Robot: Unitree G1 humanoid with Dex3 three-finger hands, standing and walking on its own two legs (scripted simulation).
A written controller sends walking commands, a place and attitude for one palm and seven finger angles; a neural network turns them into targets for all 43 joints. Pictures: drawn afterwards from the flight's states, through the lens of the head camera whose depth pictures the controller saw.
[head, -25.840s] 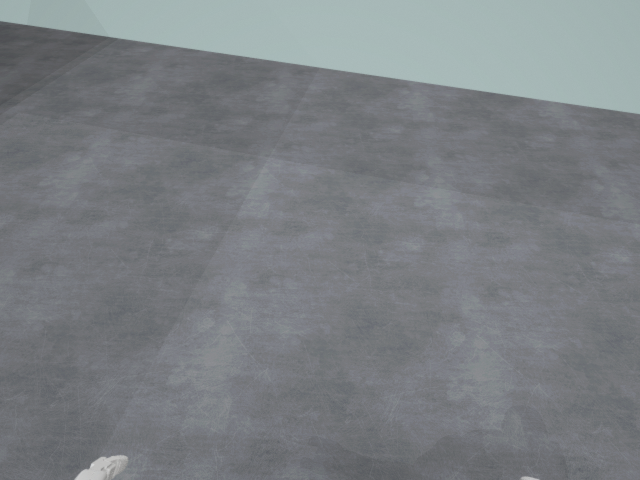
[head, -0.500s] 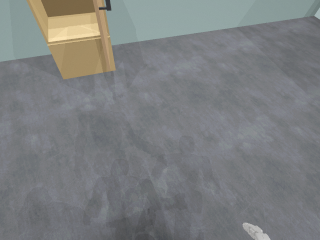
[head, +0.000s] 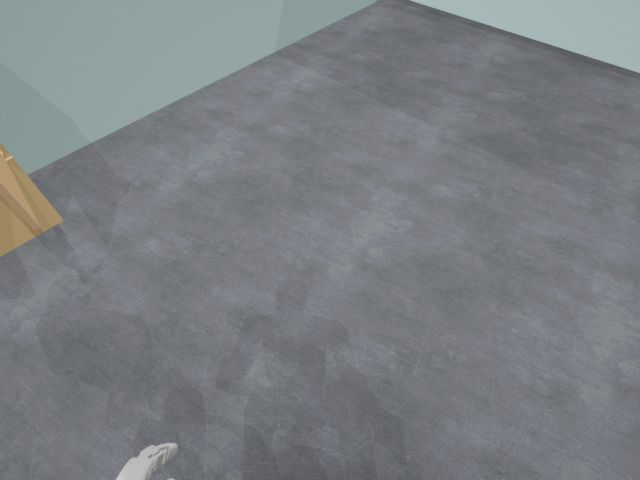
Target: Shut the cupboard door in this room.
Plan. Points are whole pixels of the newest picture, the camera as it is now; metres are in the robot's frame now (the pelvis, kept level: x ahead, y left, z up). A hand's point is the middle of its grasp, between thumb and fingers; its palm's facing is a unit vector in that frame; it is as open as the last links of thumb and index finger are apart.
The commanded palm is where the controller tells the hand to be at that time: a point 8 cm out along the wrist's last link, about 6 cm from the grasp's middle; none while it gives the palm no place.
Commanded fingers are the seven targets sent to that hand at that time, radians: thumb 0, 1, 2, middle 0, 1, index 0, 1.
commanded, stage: walk around to get in front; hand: left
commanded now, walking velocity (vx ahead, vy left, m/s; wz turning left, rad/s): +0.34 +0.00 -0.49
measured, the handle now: out of the picture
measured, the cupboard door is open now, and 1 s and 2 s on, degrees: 83 83 83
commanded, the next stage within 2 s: none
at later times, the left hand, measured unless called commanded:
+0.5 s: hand out of the picture +0.14 +0.17 -0.17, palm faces -0.07 -0.98 -0.19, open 7.4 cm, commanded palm none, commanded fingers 0.00 0.90 0.90 -0.20 -0.30 -0.20 -0.30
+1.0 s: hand (302, 241) +0.57 +0.04 -0.15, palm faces -0.37 -0.90 -0.22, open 7.4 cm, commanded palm none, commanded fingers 0.00 0.90 0.90 -0.20 -0.30 -0.20 -0.30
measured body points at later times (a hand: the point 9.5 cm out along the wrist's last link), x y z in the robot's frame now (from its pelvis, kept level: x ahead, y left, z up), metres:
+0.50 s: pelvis +0.18 -0.02 +0.00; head +0.22 -0.02 +0.45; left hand +0.14 +0.22 -0.15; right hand +0.28 -0.28 -0.13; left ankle +0.31 +0.09 -0.72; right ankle +0.02 -0.11 -0.73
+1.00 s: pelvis +0.38 -0.09 +0.00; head +0.40 -0.12 +0.44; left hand +0.59 +0.09 -0.13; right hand +0.20 -0.26 -0.16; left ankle +0.31 +0.08 -0.73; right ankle +0.45 -0.23 -0.73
